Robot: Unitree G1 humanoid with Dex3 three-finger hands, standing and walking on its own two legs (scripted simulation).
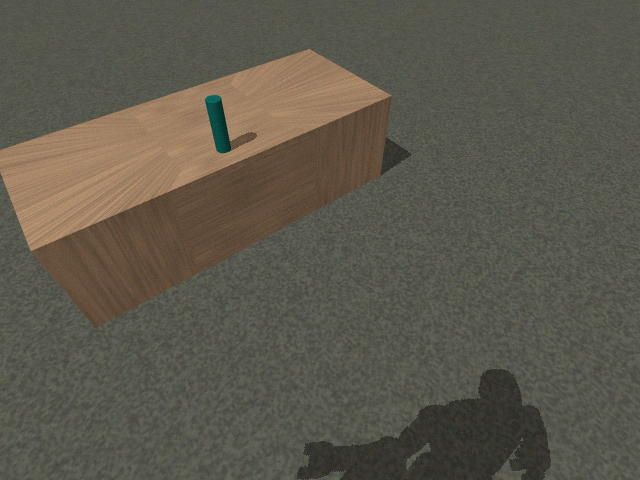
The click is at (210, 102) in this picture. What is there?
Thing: slim round
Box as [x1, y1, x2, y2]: [205, 95, 230, 152]
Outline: 211,95 206,97 205,101 216,149 219,152 226,152 230,149 230,145 221,100 219,96
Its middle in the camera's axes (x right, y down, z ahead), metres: -0.34 -0.39 +1.33
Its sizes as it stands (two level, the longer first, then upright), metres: 0.050 0.050 0.189
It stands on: a support 0.42 m high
